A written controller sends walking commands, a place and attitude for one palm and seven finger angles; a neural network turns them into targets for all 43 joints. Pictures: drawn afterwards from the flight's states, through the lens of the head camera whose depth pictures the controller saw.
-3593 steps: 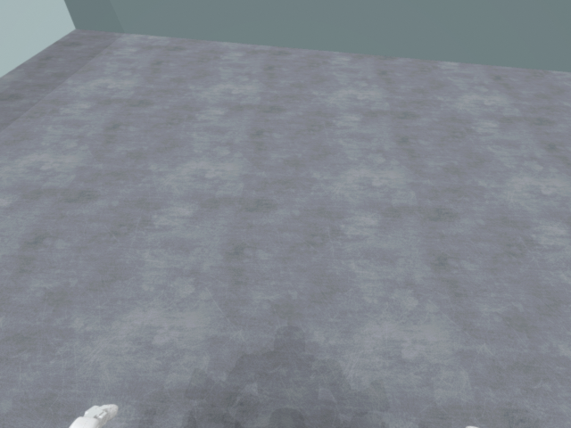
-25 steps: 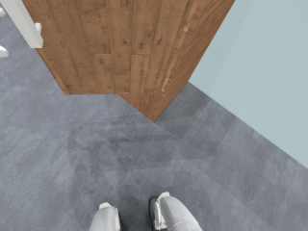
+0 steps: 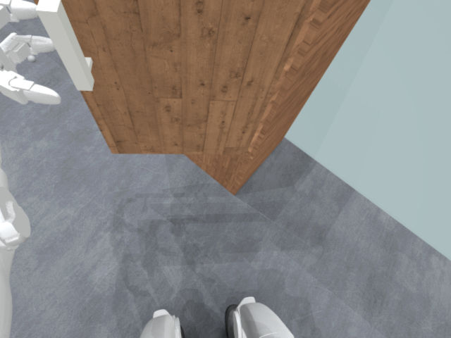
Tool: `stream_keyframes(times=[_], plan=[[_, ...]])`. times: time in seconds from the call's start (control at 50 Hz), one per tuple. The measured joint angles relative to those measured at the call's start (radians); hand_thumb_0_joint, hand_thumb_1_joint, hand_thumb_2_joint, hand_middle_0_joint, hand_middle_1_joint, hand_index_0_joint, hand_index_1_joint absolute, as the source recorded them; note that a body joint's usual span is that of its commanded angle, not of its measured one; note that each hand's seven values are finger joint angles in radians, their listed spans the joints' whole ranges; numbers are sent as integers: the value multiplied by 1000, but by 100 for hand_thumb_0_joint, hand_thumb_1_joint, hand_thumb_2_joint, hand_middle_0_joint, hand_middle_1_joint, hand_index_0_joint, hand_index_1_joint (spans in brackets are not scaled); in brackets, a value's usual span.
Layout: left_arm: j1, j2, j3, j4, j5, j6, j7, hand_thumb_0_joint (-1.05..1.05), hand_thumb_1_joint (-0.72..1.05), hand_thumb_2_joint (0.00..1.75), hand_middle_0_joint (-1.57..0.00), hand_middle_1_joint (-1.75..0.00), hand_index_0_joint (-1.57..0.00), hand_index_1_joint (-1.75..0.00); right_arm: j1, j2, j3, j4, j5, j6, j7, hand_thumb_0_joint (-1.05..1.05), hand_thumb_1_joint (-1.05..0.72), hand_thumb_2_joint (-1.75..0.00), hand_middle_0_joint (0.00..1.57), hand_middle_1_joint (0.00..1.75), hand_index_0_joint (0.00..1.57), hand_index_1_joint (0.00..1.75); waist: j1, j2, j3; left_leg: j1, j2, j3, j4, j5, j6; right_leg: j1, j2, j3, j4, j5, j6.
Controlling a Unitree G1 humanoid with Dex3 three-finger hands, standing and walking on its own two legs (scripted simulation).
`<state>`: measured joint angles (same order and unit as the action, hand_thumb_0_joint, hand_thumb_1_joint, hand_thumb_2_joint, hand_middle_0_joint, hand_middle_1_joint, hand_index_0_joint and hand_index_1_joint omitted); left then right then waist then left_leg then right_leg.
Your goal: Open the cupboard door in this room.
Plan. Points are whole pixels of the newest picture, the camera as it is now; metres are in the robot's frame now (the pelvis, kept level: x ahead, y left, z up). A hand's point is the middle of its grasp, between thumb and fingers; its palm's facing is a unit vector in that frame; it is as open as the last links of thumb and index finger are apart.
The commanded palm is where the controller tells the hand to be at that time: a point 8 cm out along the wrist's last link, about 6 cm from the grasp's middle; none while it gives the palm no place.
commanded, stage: slide the fingers in behind the handle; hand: left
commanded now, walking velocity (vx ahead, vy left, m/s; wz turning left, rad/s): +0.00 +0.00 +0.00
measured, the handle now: (72, 41) +0.58 +0.19 +0.11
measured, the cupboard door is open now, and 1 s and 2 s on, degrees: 43 42 42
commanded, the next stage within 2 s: close the thumb around the handle in 1.28 s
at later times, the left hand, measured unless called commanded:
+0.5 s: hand (63, 61) +0.53 +0.19 +0.11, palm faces -0.05 -1.00 -0.02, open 14.0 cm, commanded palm +0.52 +0.23 +0.11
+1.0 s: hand (83, 61) +0.53 +0.17 +0.11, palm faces -0.07 -1.00 +0.00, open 14.0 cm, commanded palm +0.51 +0.21 +0.11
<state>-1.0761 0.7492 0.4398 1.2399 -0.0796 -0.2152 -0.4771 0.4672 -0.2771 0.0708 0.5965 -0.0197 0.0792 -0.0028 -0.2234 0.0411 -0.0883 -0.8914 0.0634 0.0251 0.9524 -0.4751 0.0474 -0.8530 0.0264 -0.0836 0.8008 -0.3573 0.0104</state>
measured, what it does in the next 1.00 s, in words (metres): stands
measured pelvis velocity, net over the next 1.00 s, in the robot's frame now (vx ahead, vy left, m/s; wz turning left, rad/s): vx -0.01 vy -0.02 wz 0.00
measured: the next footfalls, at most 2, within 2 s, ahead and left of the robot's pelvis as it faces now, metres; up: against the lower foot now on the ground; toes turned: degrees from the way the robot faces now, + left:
none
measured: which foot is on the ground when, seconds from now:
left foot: down 0.00-1.00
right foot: down 0.00-1.00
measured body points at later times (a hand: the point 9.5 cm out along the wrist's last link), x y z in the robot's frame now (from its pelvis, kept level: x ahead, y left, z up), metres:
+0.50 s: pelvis -0.01 -0.02 +0.00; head +0.14 +0.01 +0.42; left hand +0.53 +0.25 +0.12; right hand -0.04 -0.28 -0.10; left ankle -0.03 +0.08 -0.69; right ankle +0.00 -0.14 -0.69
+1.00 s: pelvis -0.01 -0.02 +0.00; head +0.13 -0.01 +0.43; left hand +0.53 +0.22 +0.12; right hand -0.05 -0.29 -0.10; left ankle -0.03 +0.08 -0.69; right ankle +0.00 -0.14 -0.69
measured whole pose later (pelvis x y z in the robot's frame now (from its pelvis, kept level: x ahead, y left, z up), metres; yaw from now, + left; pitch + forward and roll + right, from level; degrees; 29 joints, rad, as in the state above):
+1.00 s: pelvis -0.01 -0.02 +0.00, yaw +0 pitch +22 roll -3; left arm -1.08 0.63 0.42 1.24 -0.07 -0.28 -0.35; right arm 0.45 -0.29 0.05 0.62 -0.02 0.04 0.00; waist -0.22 0.04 -0.07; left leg -0.87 0.07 0.03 0.93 -0.44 0.02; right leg -0.86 0.03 -0.07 0.83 -0.35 -0.02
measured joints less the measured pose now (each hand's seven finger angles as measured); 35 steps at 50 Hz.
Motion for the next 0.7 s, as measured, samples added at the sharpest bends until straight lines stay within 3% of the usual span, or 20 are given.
stream_keyframes(times=[0.14, 0.24, 0.42, 0.7], plan=[[30, -58, -11, -31, -7, -35, 65, -2, -50, 30, -30, -120, -28, -120, -20, 5, -13, 0, -3, -4, 11, 0, -90, -89, 21, 30, 21, 30, 16, 0, 3, 17, -5, 1, -3, -1, -1, 14, -4, 2, 5, -5, 1], [19, -92, -45, -25, -7, -45, 70, -2, -50, 30, -30, -120, -27, -120, -29, 3, -14, 19, -2, -3, 13, 0, -90, -89, 21, 30, 21, 30, 28, 1, 7, 24, -9, -7, -5, 4, -4, 22, -8, -5, 8, -8, -2], [-17, -89, -29, 17, 12, -55, 109, -2, -50, 30, -30, -120, -29, -122, -37, -6, -14, 19, -2, -20, 7, 0, -90, -89, 20, 30, 21, 30, 8, 0, 16, 10, -5, -7, 0, 13, -13, 0, -5, -5, 28, -7, -14], [-33, -86, -17, 40, 12, -50, 114, -2, -50, 30, -30, -120, -30, -122, -14, -14, -13, 23, 6, -28, 1, 0, -90, -89, 20, 30, 21, 30, -3, 2, 27, 16, 5, -2, -12, 28, -25, -6, 5, 1, 31, 2, -29]])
